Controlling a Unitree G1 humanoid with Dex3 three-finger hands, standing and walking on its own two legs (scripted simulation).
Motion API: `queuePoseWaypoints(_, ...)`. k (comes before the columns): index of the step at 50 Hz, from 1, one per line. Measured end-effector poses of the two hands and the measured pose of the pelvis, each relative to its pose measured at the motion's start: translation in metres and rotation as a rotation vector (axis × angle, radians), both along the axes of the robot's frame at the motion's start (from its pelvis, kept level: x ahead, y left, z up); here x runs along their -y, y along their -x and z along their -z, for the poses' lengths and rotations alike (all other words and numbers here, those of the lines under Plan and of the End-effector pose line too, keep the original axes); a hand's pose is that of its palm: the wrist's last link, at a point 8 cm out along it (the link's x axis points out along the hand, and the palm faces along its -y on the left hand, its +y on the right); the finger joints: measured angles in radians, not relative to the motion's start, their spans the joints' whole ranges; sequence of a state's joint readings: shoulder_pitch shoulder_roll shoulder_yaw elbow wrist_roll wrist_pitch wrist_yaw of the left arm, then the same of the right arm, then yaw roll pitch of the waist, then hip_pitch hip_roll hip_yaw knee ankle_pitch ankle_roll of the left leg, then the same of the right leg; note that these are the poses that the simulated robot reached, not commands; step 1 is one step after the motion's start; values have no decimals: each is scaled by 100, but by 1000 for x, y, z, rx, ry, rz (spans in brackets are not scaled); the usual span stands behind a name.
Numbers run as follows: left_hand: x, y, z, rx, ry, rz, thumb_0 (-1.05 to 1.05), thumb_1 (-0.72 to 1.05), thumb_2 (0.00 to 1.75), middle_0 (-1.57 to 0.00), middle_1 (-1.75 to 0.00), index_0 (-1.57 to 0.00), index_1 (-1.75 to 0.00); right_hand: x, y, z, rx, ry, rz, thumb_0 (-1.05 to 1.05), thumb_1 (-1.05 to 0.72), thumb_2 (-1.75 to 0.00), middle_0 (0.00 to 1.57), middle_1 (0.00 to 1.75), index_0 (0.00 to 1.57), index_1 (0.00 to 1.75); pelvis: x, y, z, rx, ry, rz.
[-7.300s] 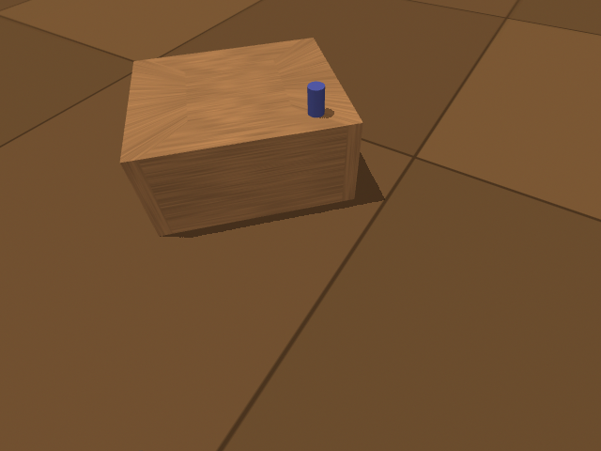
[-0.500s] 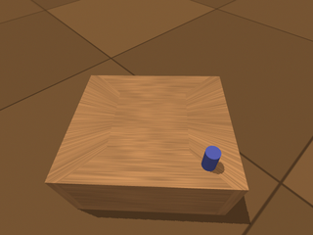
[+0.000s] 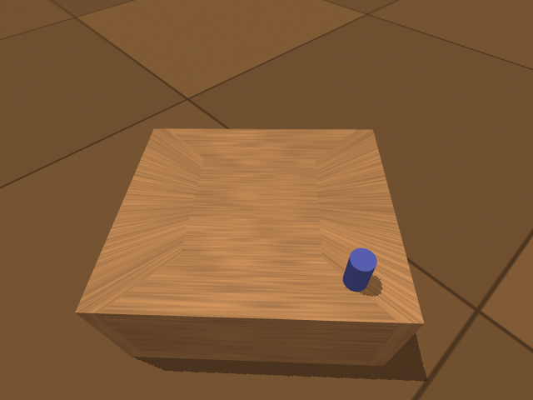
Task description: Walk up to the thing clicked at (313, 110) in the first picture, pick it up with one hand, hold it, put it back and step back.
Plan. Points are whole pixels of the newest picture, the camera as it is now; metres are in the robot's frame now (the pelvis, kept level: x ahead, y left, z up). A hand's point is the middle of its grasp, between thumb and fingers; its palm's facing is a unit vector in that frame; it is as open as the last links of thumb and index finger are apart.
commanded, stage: go down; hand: right
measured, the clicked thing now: (358, 270) +0.48 -0.18 -0.30
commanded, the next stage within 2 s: none
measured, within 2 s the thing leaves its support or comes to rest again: neither
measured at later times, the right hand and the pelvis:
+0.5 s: hand out of the picture +0.13 -0.26 -0.15, palm faces +0.04 +0.95 -0.32, open 15.7 cm; pelvis -0.01 +0.00 -0.03, yaw -2 degrees
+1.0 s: hand out of the picture +0.16 -0.27 -0.15, palm faces +0.07 +0.95 -0.31, open 17.5 cm; pelvis +0.01 +0.00 -0.05, yaw -2 degrees
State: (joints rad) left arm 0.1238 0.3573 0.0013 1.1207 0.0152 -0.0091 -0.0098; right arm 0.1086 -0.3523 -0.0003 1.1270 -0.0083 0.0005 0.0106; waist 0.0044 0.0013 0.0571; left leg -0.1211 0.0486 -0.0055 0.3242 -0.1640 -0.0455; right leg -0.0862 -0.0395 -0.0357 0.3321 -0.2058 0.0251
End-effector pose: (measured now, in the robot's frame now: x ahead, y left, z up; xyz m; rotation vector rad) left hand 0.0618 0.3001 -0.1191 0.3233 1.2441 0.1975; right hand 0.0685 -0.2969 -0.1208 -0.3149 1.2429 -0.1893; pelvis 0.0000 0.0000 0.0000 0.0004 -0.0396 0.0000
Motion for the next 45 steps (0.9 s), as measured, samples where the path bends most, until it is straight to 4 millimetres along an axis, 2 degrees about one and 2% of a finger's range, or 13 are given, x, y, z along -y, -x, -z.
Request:
queuePoseWaypoints(2, 3, -9, -1, 67, 7, -19, 0, 88, 88, -18, -28, -18, -28, -3, -8, -1, 51, -6, 17, 1, -88, -87, 18, 27, 18, 27, 0, 3, 2, -14, 0, 3)
queuePoseWaypoints(5, 9, -37, -4, 206, 22, -19, 1, 80, 80, -14, -21, -14, -22, -10, -31, -1, 141, -22, 34, 1, -80, -79, 13, 22, 13, 22, -1, 12, 7, -32, -1, 10)
queuePoseWaypoints(9, 13, -74, -11, 345, 16, -7, 1, 62, 61, -8, -14, -9, -14, -12, -58, -1, 167, -28, 46, 1, -61, -60, 9, 14, 9, 14, -2, 19, 12, -77, -3, 22)
queuePoseWaypoints(12, 13, -89, -15, 390, 12, 6, 0, 47, 46, -6, -10, -7, -10, -8, -70, -2, 169, -35, 46, 1, -46, -46, 7, 11, 7, 11, -4, 20, 16, -109, -5, 25)
queuePoseWaypoints(16, 13, -87, -21, 425, 21, 20, 0, 28, 31, -5, -8, -6, -7, -2, -68, -7, 144, -43, 38, 0, -27, -30, 6, 7, 6, 7, -5, 14, 18, -128, -11, 28)
queuePoseWaypoints(24, 12, -66, -8, 375, 13, 5, 0, -13, 13, -6, -6, -7, -6, 8, -51, -2, 78, -20, 43, 0, 11, -14, 5, 5, 5, 5, -3, 9, 27, -155, -19, 33)
queuePoseWaypoints(29, 16, -72, -8, 420, -13, 29, 0, -34, 9, -7, -6, -7, -6, 7, -55, 1, 115, -16, 41, 0, 31, -10, 4, 6, 4, 6, -2, 7, 33, -175, -19, 33)
queuePoseWaypoints(35, 20, -88, -15, 487, -41, 48, -1, -46, 7, -7, -6, -7, -7, 8, -67, -3, 178, -13, 52, 0, 44, -6, 3, 6, 4, 6, -2, -2, 39, -191, -23, 37)
queuePoseWaypoints(45, 27, -101, -14, 527, -31, 45, -1, -52, 6, -7, -6, -6, -7, 14, -74, -8, 171, -28, 45, -1, 53, -4, 3, 6, 4, 5, 0, -13, 45, -209, -32, 42)
